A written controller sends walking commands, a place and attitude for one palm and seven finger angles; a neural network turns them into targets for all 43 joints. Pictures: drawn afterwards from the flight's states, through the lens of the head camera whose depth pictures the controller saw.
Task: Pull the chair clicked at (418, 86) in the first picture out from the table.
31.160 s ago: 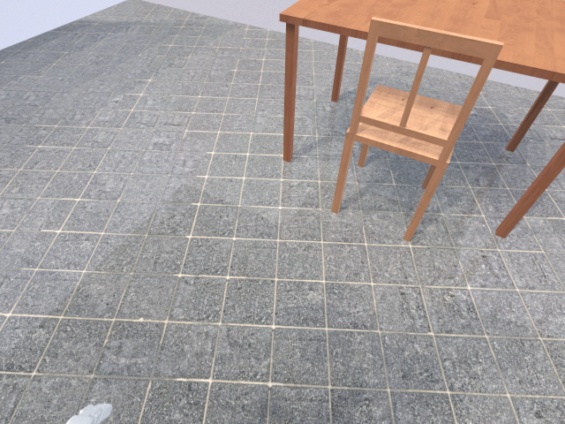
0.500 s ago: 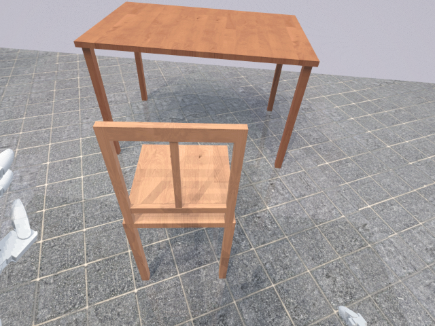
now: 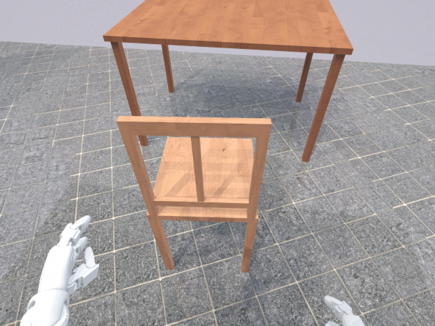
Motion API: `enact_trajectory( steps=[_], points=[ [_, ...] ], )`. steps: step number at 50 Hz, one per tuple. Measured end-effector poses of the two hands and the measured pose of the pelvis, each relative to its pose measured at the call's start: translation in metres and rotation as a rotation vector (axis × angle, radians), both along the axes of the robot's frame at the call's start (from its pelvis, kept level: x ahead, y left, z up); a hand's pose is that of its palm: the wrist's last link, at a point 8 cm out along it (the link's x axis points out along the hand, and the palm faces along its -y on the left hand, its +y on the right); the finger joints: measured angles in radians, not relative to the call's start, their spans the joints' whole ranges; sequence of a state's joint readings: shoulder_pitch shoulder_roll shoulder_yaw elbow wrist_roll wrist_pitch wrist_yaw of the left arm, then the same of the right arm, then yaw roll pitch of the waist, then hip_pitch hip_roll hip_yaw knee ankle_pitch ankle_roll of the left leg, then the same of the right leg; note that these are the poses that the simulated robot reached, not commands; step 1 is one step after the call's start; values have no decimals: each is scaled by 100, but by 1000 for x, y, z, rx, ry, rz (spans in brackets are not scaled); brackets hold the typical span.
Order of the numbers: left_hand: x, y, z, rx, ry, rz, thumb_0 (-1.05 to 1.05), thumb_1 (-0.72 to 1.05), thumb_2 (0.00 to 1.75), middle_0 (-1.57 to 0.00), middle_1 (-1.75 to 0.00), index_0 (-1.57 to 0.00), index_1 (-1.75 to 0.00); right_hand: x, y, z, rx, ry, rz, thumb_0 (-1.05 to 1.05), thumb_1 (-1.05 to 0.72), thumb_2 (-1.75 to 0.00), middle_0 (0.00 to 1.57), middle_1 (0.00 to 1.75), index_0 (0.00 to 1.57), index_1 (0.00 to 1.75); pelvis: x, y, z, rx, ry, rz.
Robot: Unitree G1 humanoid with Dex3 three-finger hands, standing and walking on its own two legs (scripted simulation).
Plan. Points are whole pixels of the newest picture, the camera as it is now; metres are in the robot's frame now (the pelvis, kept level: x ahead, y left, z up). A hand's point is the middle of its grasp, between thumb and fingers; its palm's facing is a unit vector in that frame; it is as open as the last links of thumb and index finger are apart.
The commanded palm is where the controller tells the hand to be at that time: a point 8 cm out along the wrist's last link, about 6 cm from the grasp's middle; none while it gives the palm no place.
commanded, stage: let the arm hang, fingers relaxed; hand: left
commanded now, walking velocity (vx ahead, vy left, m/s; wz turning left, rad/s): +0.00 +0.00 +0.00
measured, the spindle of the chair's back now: (198, 171) +0.54 +0.09 -0.08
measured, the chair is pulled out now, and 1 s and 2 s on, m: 0.57 0.57 0.57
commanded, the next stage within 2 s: look to check the result in 0.98 s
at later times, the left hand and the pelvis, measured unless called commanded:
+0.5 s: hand out of the picture -0.02 +0.18 -0.16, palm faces +0.00 -0.97 -0.23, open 7.3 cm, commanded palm none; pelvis +0.00 -0.01 +0.01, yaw +0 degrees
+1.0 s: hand out of the picture -0.01 +0.13 -0.17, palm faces +0.02 -0.99 -0.16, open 7.3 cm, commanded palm none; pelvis +0.00 -0.03 +0.01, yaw -1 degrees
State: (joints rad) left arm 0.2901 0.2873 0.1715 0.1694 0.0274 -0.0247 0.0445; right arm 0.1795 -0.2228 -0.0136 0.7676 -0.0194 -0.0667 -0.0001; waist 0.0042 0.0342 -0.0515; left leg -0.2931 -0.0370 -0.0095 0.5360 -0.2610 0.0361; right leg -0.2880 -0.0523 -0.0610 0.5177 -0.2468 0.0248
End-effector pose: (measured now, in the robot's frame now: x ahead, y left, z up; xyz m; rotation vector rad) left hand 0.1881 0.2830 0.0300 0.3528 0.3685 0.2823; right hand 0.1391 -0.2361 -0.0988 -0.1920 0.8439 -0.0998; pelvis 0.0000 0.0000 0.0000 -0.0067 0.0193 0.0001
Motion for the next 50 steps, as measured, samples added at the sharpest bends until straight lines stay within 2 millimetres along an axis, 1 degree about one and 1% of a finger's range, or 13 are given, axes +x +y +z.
enact_trajectory(
  steps=[2,4,6,7,8,11,16,20,24,29,35,40,50],
  points=[
    [-16,-20,-63,-111,250,5,0,90,90,-19,-30,-19,-30,-8,5,-7,10,57,1,1,-90,-90,20,30,20,30,0,0,-1,5,-7,-1],
    [-46,-47,-113,-209,470,-11,0,91,90,-19,-30,-19,-30,-22,8,-11,13,116,-7,1,-90,-90,20,30,20,30,1,-1,-1,8,-18,-4],
    [-83,-76,-149,-296,657,-35,0,91,90,-19,-30,-19,-30,-41,10,-14,8,183,-22,1,-90,-90,20,30,20,30,1,-3,0,7,-26,-9],
    [-101,-87,-160,-339,727,-30,0,92,90,-19,-30,-19,-30,-51,10,-16,4,220,-31,1,-90,-90,20,30,20,30,1,-3,0,4,-29,-10],
    [-109,-86,-164,-373,721,35,-3,96,90,-20,-30,-20,-30,-62,10,-17,-2,263,-35,1,-90,-90,20,30,20,30,1,-5,1,0,-28,-3],
    [-127,-74,-169,-350,761,71,-8,103,89,-20,-30,-20,-30,-91,0,-18,-37,368,-68,0,-93,-90,20,30,20,30,0,-7,3,-7,-25,3],
    [-166,-56,-169,-293,911,91,-6,100,90,-20,-30,-20,-30,-129,-11,-23,-47,485,-109,0,-93,-90,20,30,20,30,2,-8,5,-8,-27,1],
    [-191,-49,-166,-266,999,121,-3,96,90,-20,-30,-20,-30,-151,-9,-28,-23,545,-124,0,-92,-90,20,30,20,30,3,-8,6,-4,-29,-3],
    [-206,-51,-163,-259,1042,141,-1,93,90,-19,-30,-20,-30,-165,0,-34,14,582,-124,0,-92,-90,19,30,20,30,4,-10,6,0,-31,-5],
    [-211,-65,-163,-276,1050,141,0,92,90,-19,-30,-19,-30,-169,13,-41,62,595,-116,0,-91,-90,19,30,20,30,3,-13,6,4,-33,-6],
    [-205,-89,-167,-314,1030,116,0,91,90,-19,-30,-20,-30,-164,22,-45,98,577,-113,0,-91,-90,20,30,20,30,3,-18,6,7,-32,-10],
    [-201,-101,-170,-331,1021,106,1,92,90,-20,-30,-20,-30,-162,19,-45,93,575,-119,1,-91,-90,20,30,20,30,4,-22,5,7,-32,-11],
    [-200,-105,-170,-334,1012,117,1,92,90,-20,-30,-20,-30,-161,8,-43,77,572,-129,1,-91,-90,19,30,20,30,4,-28,5,7,-32,-9]
  ],
)
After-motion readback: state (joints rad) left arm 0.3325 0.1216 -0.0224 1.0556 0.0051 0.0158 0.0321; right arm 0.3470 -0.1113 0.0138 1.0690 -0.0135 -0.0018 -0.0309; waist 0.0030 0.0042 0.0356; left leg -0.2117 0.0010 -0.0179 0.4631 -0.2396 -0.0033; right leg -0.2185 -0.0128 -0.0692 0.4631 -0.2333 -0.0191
